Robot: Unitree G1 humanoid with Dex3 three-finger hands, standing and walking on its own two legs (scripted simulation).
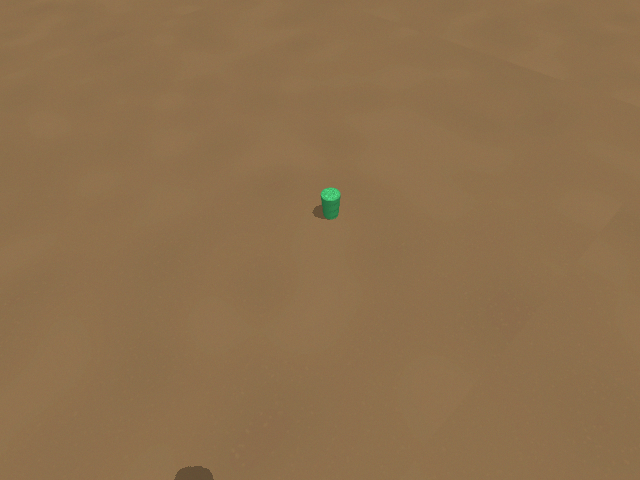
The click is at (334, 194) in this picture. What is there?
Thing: tapered cup
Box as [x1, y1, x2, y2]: [321, 188, 339, 218]
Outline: 326,188 321,192 324,216 327,218 334,218 336,217 338,212 339,191 335,188
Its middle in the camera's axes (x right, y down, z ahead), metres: +0.07 -0.15 +1.69
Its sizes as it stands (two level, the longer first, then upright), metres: 0.084 0.084 0.122
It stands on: the floor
